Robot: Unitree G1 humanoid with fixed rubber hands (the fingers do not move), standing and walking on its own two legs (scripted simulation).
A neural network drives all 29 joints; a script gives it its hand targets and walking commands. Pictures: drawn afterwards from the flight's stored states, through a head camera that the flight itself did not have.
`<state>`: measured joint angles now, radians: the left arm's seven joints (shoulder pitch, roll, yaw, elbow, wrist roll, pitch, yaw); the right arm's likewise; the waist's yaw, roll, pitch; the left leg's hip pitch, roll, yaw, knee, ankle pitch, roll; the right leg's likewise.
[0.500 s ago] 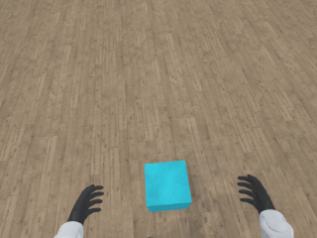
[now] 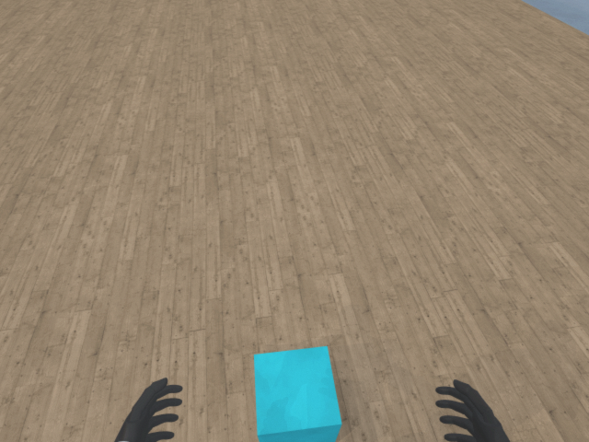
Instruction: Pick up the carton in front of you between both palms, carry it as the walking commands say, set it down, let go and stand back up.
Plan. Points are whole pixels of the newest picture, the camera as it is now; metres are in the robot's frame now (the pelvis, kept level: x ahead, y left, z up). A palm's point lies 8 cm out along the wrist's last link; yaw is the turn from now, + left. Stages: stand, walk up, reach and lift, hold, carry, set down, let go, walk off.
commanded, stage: let go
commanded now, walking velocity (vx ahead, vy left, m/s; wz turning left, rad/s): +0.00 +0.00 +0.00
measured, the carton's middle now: (295, 401) +0.38 +0.02 -0.65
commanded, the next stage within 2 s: stand in 0.10 s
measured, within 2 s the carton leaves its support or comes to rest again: neither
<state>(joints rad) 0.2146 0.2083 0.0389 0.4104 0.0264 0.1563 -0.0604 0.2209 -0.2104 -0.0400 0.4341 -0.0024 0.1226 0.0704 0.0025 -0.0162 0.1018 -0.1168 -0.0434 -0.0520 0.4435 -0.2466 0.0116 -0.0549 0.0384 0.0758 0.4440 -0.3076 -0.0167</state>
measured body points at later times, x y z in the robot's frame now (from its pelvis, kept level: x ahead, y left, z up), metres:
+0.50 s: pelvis +0.04 +0.01 -0.01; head +0.04 +0.02 +0.44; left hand +0.13 +0.27 -0.13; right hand +0.13 -0.26 -0.12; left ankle +0.00 +0.11 -0.74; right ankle -0.04 -0.11 -0.74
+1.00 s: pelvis +0.05 +0.02 -0.01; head +0.05 +0.03 +0.44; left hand +0.06 +0.27 -0.16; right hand +0.07 -0.24 -0.15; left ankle +0.00 +0.11 -0.74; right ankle -0.04 -0.11 -0.74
